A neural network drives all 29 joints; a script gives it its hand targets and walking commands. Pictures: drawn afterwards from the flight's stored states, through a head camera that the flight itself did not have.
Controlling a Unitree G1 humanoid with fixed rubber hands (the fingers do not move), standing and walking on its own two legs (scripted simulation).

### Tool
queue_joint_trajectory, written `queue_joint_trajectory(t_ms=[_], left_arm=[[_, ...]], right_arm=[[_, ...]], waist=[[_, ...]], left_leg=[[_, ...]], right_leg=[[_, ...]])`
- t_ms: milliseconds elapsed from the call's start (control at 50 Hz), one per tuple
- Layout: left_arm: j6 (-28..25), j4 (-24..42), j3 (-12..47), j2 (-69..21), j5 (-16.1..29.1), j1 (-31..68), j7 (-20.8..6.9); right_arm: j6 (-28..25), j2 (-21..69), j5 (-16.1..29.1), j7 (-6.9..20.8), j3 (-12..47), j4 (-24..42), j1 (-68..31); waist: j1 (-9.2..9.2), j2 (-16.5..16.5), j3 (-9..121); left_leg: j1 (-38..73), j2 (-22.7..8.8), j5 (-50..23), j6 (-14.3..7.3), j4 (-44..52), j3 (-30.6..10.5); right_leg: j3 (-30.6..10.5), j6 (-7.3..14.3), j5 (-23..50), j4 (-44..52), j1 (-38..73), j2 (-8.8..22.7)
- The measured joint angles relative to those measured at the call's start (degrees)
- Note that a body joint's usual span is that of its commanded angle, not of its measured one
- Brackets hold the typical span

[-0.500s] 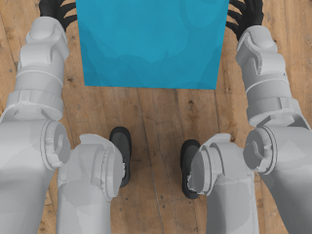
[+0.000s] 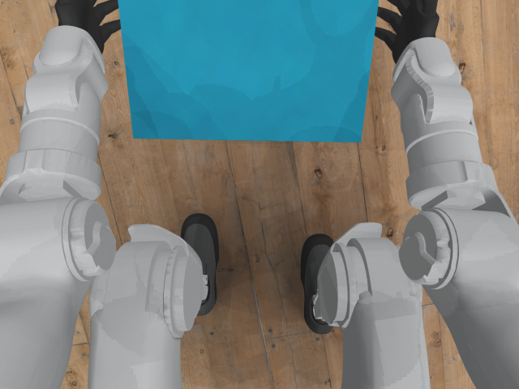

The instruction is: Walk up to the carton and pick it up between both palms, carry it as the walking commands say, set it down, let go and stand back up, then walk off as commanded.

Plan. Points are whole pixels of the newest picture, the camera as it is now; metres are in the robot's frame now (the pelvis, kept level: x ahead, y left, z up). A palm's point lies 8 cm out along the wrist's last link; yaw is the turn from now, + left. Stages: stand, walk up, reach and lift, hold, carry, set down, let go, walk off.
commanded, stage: set down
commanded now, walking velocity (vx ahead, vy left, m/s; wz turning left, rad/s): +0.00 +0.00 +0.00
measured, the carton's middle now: (249, 63) +0.53 +0.04 -0.25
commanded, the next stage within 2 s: none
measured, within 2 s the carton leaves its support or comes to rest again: rests again in 0.88 s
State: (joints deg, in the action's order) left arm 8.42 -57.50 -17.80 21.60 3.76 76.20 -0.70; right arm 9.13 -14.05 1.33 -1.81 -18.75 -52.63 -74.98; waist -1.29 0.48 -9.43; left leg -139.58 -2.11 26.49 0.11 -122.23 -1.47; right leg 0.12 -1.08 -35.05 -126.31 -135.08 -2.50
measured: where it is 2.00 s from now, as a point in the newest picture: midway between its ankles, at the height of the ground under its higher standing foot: (260, 289)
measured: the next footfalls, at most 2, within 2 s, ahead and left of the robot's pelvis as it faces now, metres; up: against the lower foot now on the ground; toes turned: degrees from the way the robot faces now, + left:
none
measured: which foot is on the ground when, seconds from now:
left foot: down 0.00-1.00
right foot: down 0.00-1.00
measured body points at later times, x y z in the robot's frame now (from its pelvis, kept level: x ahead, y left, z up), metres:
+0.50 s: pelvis +0.00 +0.00 +0.00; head +0.36 +0.01 +0.26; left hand +0.55 +0.24 -0.16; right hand +0.56 -0.16 -0.16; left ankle +0.13 +0.13 -0.33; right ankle +0.10 -0.12 -0.33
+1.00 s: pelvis +0.00 +0.00 +0.00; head +0.37 +0.01 +0.25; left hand +0.53 +0.23 -0.19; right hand +0.54 -0.16 -0.19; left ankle +0.13 +0.13 -0.33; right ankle +0.10 -0.12 -0.33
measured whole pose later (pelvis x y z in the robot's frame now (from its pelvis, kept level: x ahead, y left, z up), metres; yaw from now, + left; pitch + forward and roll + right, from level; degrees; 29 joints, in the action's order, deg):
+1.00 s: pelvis +0.00 +0.00 +0.00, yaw +0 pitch +40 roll -1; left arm -0.1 -67.9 -9.2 24.3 9.9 78.2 0.7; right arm 1.2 -17.7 8.0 -3.9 -7.4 -61.2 -75.8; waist -1.2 0.4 -16.0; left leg -136.5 -1.9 27.6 0.5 -124.3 -2.0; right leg 0.5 -1.3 -36.2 -128.1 -131.8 -2.7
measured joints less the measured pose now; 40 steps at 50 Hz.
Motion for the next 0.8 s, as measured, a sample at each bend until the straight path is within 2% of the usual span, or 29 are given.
queue_joint_trajectory(t_ms=[480, 800], left_arm=[[-2.3, -1.7, -1.1, 0.3, -0.7, 1.0, -0.8], [-4.4, -3.4, 0.0, 0.8, 0.4, 1.7, -0.5]], right_arm=[[-2.5, -0.3, -0.5, 0.3, 0.1, -1.6, -1.0], [-4.3, -1.0, 0.4, 0.2, 1.5, -3.1, -1.6]], waist=[[-0.10, -0.1, -1.8], [-0.13, -0.2, -3.3]], left_leg=[[0.7, 0.0, 0.8, 0.1, -0.8, -0.2], [1.4, 0.1, 1.5, 0.1, -1.9, -0.3]], right_leg=[[0.1, 0.0, -0.8, -0.7, 0.9, -0.2], [0.1, -0.1, -1.5, -1.6, 1.6, -0.2]])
